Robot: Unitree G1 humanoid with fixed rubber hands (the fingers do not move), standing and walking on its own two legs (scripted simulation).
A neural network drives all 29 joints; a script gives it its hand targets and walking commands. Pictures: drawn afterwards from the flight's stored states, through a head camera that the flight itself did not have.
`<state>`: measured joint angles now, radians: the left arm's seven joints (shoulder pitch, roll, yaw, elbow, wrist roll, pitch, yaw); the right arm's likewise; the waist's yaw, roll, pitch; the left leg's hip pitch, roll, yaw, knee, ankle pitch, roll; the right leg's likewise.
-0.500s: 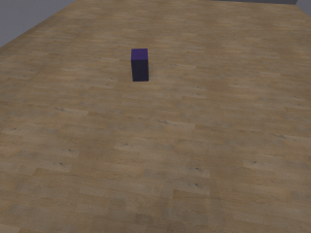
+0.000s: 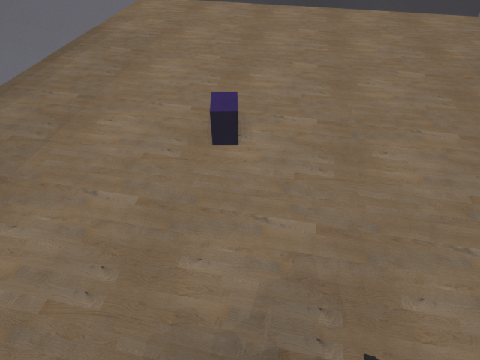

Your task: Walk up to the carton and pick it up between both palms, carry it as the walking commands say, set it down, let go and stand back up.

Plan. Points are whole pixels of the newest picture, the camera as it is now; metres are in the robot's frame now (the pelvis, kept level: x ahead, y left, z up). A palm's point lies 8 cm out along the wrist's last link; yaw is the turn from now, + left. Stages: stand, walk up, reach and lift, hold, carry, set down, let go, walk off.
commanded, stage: walk up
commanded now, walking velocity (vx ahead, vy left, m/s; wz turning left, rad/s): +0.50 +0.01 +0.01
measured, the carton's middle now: (224, 118) +1.73 +0.14 -0.63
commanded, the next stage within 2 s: none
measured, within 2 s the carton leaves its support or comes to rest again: neither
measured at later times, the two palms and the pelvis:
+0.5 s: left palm (141, 283) +0.31 +0.23 -0.12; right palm (383, 356) +0.19 -0.25 -0.13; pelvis +0.21 -0.01 +0.00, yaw +0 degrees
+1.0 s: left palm (137, 216) +0.50 +0.29 -0.13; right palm (327, 242) +0.42 -0.19 -0.12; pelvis +0.42 +0.06 +0.00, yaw +0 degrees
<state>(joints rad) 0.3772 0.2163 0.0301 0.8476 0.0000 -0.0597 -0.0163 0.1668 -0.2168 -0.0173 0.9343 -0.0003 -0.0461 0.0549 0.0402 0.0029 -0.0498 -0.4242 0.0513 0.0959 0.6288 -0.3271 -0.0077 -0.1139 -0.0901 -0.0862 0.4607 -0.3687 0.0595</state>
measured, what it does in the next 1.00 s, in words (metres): walks ahead: left foot, then right foot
